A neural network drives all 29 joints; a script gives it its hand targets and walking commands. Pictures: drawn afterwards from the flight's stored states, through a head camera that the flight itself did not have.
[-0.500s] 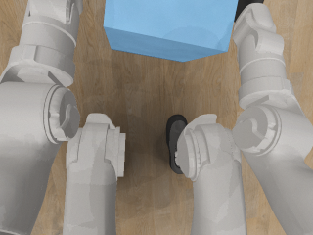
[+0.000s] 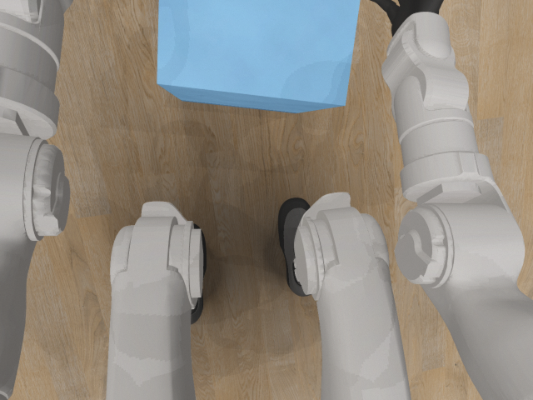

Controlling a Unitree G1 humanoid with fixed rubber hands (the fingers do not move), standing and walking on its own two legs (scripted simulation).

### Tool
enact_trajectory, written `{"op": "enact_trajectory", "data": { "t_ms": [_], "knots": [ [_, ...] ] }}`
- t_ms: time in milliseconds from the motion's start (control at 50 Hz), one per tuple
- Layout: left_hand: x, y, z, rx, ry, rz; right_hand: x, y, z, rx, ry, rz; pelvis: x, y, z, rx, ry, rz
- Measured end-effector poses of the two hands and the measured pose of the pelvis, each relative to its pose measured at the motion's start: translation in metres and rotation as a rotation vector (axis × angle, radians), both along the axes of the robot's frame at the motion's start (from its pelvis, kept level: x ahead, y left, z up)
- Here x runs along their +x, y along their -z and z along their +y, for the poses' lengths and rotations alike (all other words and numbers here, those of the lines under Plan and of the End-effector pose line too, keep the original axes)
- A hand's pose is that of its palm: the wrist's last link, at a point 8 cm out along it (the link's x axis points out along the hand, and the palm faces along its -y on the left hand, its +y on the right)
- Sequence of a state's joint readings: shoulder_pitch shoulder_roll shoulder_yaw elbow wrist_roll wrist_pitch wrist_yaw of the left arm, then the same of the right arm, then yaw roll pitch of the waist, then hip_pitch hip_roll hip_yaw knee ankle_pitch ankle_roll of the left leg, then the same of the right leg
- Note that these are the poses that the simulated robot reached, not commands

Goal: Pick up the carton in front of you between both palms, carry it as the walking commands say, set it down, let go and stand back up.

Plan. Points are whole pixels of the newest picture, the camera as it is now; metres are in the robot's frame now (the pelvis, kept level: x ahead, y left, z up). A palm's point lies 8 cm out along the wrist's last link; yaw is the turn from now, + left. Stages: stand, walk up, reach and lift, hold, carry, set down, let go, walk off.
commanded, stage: set down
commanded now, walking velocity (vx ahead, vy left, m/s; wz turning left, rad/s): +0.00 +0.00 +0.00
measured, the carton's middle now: (252, 29) +0.54 -0.01 -0.27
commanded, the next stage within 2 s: let go in 0.82 s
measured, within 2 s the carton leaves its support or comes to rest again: neither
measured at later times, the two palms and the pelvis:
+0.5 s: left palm out of the picture +0.59 +0.20 +0.02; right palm out of the picture +0.53 -0.18 +0.02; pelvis +0.01 +0.00 +0.13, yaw +1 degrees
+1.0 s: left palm out of the picture +0.56 +0.22 +0.16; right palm out of the picture +0.51 -0.18 +0.16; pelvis +0.04 +0.00 +0.27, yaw +3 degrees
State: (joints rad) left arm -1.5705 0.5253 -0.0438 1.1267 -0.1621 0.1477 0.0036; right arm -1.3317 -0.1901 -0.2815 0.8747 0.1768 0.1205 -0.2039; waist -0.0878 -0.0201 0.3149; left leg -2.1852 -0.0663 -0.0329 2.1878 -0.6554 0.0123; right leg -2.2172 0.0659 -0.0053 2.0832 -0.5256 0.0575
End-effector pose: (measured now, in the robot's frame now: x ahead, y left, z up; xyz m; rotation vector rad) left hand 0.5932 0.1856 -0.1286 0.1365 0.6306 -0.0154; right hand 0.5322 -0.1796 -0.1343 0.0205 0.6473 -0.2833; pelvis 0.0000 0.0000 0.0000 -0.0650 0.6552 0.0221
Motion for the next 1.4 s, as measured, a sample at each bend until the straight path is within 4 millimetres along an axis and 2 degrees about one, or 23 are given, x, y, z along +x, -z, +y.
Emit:
{"op": "enact_trajectory", "data": {
  "t_ms": [180, 480, 780, 920, 1000, 1080, 1220, 1400],
  "knots": [
    [-0.007, -0.065, 0.01, 0.002, -0.026, 0.031, -0.003, -0.067, 0.001, 0.0, 0.006, 0.01, 0.002, -0.052, -0.002, 0.015, 0.007, 0.087],
    [-0.002, -0.147, 0.018, 0.004, -0.004, 0.018, -0.002, -0.152, -0.004, -0.017, 0.009, -0.009, 0.011, -0.127, -0.001, 0.012, -0.004, 0.164],
    [-0.002, -0.245, 0.024, -0.002, 0.003, 0.022, -0.006, -0.247, -0.003, -0.017, 0.004, -0.009, 0.029, -0.215, 0.004, 0.016, -0.014, 0.167],
    [-0.009, -0.276, 0.026, 0.007, -0.009, 0.031, -0.011, -0.278, -0.002, -0.034, -0.028, 0.0, 0.037, -0.248, 0.004, 0.022, -0.018, 0.154],
    [-0.029, -0.288, 0.03, 0.039, -0.044, 0.04, -0.024, -0.29, 0.0, -0.06, -0.094, 0.022, 0.043, -0.266, 0.003, 0.03, -0.022, 0.138],
    [-0.063, -0.3, 0.035, 0.071, -0.097, 0.059, -0.048, -0.302, -0.003, -0.09, -0.188, 0.068, 0.053, -0.284, 0.001, 0.041, -0.029, 0.102],
    [-0.126, -0.33, 0.036, 0.078, -0.142, 0.086, -0.093, -0.34, -0.025, -0.112, -0.286, 0.132, 0.07, -0.314, -0.007, 0.058, -0.034, -0.013],
    [-0.178, -0.373, 0.031, 0.073, -0.121, 0.098, -0.147, -0.388, -0.051, -0.097, -0.283, 0.147, 0.094, -0.344, -0.015, 0.069, -0.027, -0.183]
  ]
}}
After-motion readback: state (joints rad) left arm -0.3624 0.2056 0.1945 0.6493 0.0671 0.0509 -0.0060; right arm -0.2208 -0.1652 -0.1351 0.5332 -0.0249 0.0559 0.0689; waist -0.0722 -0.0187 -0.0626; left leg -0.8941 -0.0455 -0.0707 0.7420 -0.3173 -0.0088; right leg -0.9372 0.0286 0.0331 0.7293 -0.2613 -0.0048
